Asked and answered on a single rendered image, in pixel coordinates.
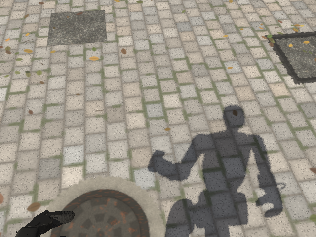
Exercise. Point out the left robot hand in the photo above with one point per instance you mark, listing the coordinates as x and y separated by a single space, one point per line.
44 222

